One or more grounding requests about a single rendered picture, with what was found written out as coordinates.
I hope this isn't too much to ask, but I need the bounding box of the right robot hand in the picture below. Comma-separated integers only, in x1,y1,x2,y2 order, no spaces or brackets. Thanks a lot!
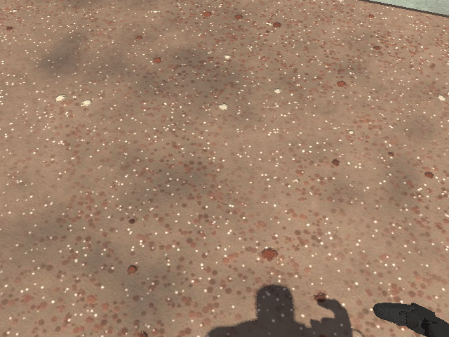
373,303,449,337

